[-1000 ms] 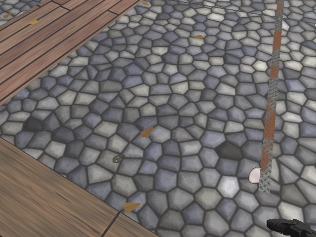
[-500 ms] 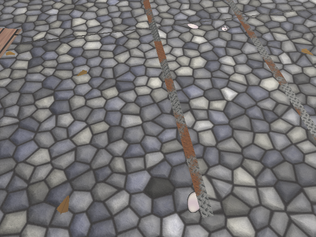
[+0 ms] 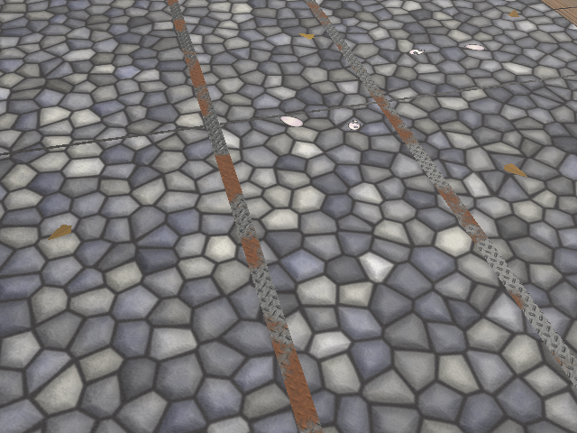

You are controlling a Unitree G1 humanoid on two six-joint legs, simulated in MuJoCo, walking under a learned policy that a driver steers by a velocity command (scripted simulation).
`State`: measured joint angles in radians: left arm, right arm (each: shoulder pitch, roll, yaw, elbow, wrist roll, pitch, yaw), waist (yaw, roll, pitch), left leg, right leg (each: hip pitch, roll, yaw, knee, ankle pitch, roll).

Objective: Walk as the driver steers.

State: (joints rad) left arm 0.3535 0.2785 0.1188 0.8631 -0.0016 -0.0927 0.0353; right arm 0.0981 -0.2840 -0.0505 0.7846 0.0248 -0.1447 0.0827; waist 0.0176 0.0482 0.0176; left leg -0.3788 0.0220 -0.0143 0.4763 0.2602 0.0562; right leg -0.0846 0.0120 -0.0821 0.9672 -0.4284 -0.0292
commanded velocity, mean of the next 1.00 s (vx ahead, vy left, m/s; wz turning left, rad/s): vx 0.22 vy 0.00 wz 0.43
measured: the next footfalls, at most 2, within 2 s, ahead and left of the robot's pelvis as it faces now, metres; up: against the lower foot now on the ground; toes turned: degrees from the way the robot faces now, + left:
right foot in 0.42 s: +0.39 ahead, -0.09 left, +0.00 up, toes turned +22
left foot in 0.82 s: +0.24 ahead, +0.14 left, +0.00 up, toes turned +29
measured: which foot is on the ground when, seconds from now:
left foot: down 0.00-0.42, up 0.44-0.80, down 0.82-1.00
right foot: up 0.00-0.40, down 0.42-0.82, up 0.84-1.00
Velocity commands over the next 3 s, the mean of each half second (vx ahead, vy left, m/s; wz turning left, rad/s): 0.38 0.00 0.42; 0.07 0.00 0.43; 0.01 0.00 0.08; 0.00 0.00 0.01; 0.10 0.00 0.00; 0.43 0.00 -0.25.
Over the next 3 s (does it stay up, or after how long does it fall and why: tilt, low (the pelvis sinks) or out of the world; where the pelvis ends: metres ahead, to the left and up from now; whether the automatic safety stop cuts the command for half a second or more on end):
stays up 0.52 0.13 -0.05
